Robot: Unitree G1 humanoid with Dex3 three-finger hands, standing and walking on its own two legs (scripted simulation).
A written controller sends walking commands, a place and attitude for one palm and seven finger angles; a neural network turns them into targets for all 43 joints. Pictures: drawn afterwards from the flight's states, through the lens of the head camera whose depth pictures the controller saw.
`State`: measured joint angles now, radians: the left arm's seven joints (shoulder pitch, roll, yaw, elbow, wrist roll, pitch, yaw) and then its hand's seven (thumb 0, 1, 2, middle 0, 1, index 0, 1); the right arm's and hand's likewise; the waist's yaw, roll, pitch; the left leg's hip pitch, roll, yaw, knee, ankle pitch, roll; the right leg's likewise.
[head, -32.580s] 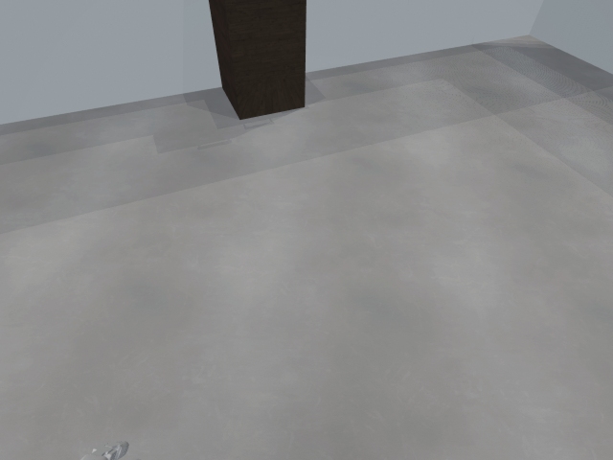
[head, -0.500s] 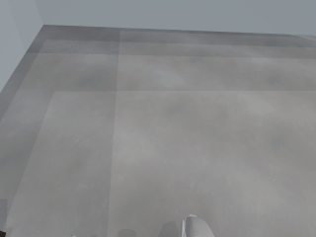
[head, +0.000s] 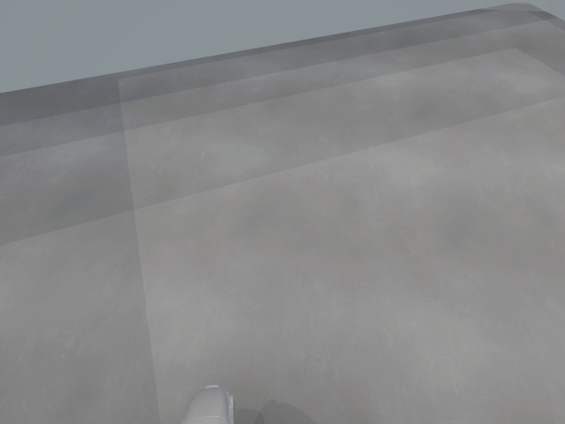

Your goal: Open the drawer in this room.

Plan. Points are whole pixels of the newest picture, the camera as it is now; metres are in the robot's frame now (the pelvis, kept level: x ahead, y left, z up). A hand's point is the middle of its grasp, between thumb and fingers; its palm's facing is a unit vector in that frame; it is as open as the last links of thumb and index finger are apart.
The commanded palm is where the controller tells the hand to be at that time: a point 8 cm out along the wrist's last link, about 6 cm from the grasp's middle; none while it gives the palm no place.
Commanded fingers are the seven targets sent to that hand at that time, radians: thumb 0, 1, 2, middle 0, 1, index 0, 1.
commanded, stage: walk to a spot facing it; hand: left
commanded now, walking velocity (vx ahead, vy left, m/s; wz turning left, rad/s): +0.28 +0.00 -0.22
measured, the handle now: out of the picture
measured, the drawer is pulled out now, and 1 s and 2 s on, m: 0.00 0.00 0.00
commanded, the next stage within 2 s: turn to face it in 0.08 s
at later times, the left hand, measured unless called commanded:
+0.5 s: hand (148, 388) +0.20 +0.24 -0.18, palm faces +0.08 -0.98 -0.16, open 7.3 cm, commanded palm none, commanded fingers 0.00 0.90 0.90 -0.20 -0.30 -0.20 -0.30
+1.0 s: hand (155, 420) +0.15 +0.21 -0.15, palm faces +0.36 -0.89 -0.26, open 7.4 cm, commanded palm none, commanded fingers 0.00 0.90 0.90 -0.20 -0.30 -0.20 -0.30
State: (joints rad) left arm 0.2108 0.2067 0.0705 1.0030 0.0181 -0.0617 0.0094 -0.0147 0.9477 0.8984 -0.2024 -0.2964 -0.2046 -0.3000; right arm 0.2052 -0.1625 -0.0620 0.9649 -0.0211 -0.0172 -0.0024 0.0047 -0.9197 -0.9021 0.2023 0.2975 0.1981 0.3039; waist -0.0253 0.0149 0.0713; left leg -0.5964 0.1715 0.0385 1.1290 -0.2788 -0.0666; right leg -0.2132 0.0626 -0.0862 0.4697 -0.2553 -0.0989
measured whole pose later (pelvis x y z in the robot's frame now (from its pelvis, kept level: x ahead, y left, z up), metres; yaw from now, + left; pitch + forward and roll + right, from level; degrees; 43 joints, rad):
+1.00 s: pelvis +0.14 +0.01 +0.00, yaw +21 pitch +0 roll +2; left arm 0.20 0.16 0.04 0.93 0.03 0.00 0.03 0.01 0.91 0.90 -0.20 -0.30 -0.20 -0.30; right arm 0.19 -0.26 -0.11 0.97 -0.02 0.09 0.02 0.00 -0.91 -0.90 0.20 0.30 0.20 0.30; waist -0.03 0.01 0.08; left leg -0.51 0.04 0.02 1.10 -0.39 -0.08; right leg -0.19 -0.12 -0.21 0.50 -0.30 -0.01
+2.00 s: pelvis +0.15 +0.01 +0.01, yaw +58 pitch +0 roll +3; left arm 0.20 0.17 0.03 0.88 0.02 0.00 0.02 0.01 0.91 0.90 -0.20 -0.30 -0.20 -0.30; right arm 0.20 -0.28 -0.11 0.98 -0.02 0.10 0.03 0.00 -0.91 -0.90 0.20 0.30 0.20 0.30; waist -0.03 0.02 0.09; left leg -0.49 0.03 -0.02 1.13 -0.38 -0.09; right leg -0.18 -0.12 -0.21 0.50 -0.31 -0.02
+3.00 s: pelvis +0.16 +0.02 +0.00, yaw +93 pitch +0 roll +2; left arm 0.15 0.17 0.03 0.88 0.02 0.01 0.03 0.01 0.91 0.90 -0.20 -0.30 -0.20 -0.30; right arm 0.25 -0.28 -0.11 0.97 -0.02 0.09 0.02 0.00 -0.91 -0.90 0.20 0.30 0.20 0.30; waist -0.06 0.05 0.08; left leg -0.52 -0.03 -0.05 1.17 -0.40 -0.07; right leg -0.18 -0.07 -0.12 0.51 -0.32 -0.02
